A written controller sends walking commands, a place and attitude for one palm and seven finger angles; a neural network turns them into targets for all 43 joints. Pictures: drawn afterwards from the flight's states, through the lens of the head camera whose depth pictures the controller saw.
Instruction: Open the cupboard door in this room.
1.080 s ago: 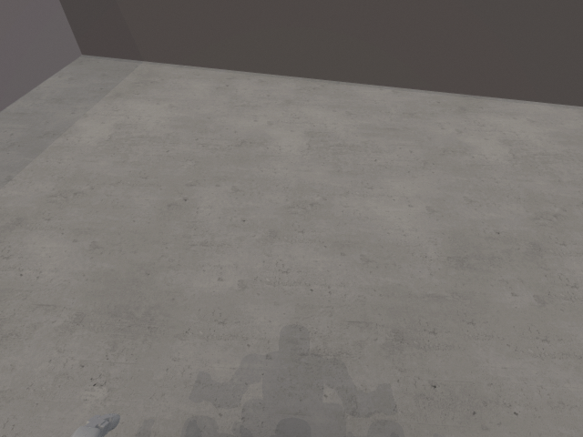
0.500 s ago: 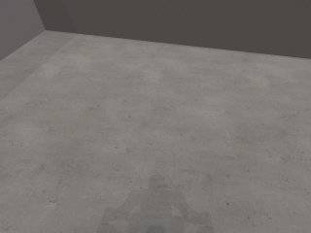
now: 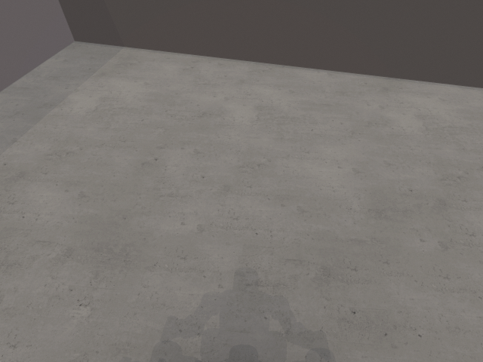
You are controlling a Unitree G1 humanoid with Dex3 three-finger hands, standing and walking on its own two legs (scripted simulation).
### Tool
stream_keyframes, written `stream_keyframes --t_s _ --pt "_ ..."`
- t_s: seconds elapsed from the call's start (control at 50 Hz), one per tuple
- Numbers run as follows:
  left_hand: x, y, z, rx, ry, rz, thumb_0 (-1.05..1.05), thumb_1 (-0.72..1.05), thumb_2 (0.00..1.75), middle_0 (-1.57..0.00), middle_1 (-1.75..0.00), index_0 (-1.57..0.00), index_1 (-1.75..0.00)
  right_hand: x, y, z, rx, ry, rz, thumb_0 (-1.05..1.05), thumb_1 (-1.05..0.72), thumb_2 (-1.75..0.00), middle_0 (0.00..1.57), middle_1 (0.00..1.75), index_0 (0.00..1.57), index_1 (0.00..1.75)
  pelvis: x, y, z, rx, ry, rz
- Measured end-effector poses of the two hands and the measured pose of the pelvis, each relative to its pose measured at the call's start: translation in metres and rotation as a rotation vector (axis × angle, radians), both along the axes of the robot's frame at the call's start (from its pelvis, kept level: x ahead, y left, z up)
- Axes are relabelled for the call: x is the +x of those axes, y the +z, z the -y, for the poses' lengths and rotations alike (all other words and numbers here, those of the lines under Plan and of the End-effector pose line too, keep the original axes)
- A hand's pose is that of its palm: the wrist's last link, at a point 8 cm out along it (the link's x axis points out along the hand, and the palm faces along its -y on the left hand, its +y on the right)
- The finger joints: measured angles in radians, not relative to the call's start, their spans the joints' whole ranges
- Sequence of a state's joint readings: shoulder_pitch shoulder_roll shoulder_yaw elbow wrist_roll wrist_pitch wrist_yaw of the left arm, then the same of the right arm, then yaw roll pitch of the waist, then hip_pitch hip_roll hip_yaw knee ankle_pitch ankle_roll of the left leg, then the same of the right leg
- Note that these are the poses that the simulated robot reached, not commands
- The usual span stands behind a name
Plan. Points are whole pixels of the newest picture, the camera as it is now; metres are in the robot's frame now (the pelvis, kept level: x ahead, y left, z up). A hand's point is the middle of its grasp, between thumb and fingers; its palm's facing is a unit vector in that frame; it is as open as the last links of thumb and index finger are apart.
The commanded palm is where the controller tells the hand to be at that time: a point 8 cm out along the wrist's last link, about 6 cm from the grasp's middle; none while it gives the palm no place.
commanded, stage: turn or walk to find it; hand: left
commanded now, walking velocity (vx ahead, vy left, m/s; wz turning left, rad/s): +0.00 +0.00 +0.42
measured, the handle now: out of the picture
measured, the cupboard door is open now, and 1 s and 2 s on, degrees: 0 0 0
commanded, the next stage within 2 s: stand and wait in 1.74 s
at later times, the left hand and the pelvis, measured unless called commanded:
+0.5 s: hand out of the picture +0.03 +0.22 -0.16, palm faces +0.18 -0.95 -0.26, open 7.4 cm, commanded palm none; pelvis -0.04 +0.00 +0.00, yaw +10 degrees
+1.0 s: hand out of the picture -0.15 +0.21 -0.20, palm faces +0.45 -0.87 -0.21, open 7.4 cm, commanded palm none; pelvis -0.09 +0.01 -0.02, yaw +25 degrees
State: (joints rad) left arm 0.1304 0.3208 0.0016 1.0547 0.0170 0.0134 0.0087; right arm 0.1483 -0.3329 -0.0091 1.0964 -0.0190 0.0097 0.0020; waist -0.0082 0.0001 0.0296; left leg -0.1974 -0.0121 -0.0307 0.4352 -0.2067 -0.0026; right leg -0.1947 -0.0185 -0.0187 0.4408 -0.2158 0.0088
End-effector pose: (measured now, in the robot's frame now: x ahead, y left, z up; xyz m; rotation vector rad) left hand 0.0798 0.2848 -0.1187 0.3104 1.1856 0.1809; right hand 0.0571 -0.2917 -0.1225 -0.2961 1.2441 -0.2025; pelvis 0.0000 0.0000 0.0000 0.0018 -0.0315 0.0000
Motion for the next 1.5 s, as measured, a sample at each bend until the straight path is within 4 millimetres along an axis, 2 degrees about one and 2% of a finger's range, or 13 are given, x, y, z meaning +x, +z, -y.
stream_keyframes --t_s 0.22,0.32,0.42,0.54,0.68,0.8,0.88,0.98,1.06,1.16,1.26,1.38,1.5 --pt "-0.039 -0.037 0.012 -0.102 0.081 -0.058 0.01 0.91 0.90 -0.20 -0.30 -0.20 -0.30 -0.008 -0.016 -0.056 0.062 0.028 -0.048 0.00 -0.91 -0.90 0.20 0.30 0.20 0.29 -0.005 -0.014 -0.019 -0.008 0.056 -0.012" --pt "-0.051 -0.032 0.010 -0.106 0.126 -0.061 0.01 0.91 0.90 -0.20 -0.30 -0.20 -0.30 -0.017 -0.013 -0.074 0.086 0.044 -0.057 0.00 -0.91 -0.90 0.20 0.30 0.20 0.30 -0.014 -0.008 -0.019 -0.019 0.095 -0.024" --pt "-0.058 -0.018 0.013 -0.094 0.171 -0.010 0.01 0.91 0.90 -0.20 -0.30 -0.20 -0.30 -0.023 -0.013 -0.070 0.094 0.069 -0.074 0.00 -0.90 -0.89 0.20 0.30 0.20 0.30 -0.025 -0.002 -0.013 -0.032 0.141 -0.035" --pt "-0.073 -0.007 0.027 -0.051 0.218 0.062 0.01 0.91 0.90 -0.20 -0.30 -0.20 -0.30 -0.022 -0.025 -0.043 0.105 0.103 -0.057 0.00 -0.90 -0.89 0.20 0.30 0.20 0.30 -0.041 -0.008 0.009 -0.015 0.198 -0.033" --pt "-0.127 0.002 0.048 -0.028 0.301 0.058 0.01 0.91 0.90 -0.20 -0.30 -0.20 -0.30 -0.009 -0.023 -0.017 0.100 0.159 -0.030 0.00 -0.91 -0.90 0.20 0.30 0.20 0.29 -0.054 -0.004 0.024 0.010 0.268 0.003" --pt "-0.168 -0.007 0.056 -0.065 0.374 0.025 0.01 0.91 0.90 -0.20 -0.30 -0.20 -0.30 -0.003 -0.013 -0.019 0.067 0.224 -0.046 0.00 -0.91 -0.90 0.20 0.30 0.20 0.29 -0.062 -0.003 0.022 0.013 0.339 0.000" --pt "-0.199 -0.020 0.055 -0.103 0.433 -0.004 0.01 0.91 0.90 -0.20 -0.30 -0.20 -0.30 0.005 -0.010 -0.039 0.041 0.294 -0.066 0.00 -0.91 -0.90 0.20 0.30 0.20 0.29 -0.071 -0.006 0.011 0.004 0.383 -0.011" --pt "-0.249 -0.047 0.040 -0.147 0.521 -0.072 0.01 0.91 0.90 -0.20 -0.30 -0.20 -0.30 0.020 -0.010 -0.083 0.025 0.393 -0.010 0.00 -0.91 -0.90 0.20 0.30 0.20 0.29 -0.087 -0.019 -0.010 -0.008 0.434 -0.024" --pt "-0.274 -0.045 0.029 -0.153 0.555 -0.138 0.01 0.91 0.90 -0.20 -0.30 -0.20 -0.30 0.021 0.002 -0.113 0.044 0.430 0.038 0.00 -0.91 -0.90 0.20 0.30 0.20 0.29 -0.095 -0.010 -0.019 -0.020 0.436 -0.018" --pt "-0.278 -0.032 0.015 -0.141 0.581 -0.090 0.01 0.91 0.90 -0.20 -0.30 -0.20 -0.30 0.015 0.007 -0.135 0.068 0.465 0.046 0.00 -0.91 -0.90 0.20 0.30 0.20 0.30 -0.104 -0.001 -0.025 -0.035 0.470 -0.012" --pt "-0.268 -0.021 0.007 -0.113 0.597 -0.017 0.01 0.91 0.90 -0.20 -0.30 -0.20 -0.30 0.005 0.002 -0.138 0.091 0.481 0.029 0.00 -0.90 -0.90 0.20 0.30 0.20 0.30 -0.111 0.001 -0.024 -0.029 0.507 -0.010" --pt "-0.251 -0.009 0.013 -0.075 0.600 0.057 0.01 0.91 0.90 -0.20 -0.30 -0.20 -0.30 -0.008 -0.012 -0.120 0.106 0.484 -0.020 0.00 -0.90 -0.90 0.20 0.30 0.20 0.30 -0.116 -0.002 -0.011 -0.016 0.554 -0.016" --pt "-0.247 -0.003 0.038 -0.026 0.616 0.108 0.01 0.91 0.90 -0.20 -0.30 -0.20 -0.30 -0.010 -0.033 -0.089 0.123 0.492 -0.074 0.00 -0.91 -0.90 0.20 0.30 0.20 0.30 -0.115 -0.010 0.014 0.002 0.599 -0.027"
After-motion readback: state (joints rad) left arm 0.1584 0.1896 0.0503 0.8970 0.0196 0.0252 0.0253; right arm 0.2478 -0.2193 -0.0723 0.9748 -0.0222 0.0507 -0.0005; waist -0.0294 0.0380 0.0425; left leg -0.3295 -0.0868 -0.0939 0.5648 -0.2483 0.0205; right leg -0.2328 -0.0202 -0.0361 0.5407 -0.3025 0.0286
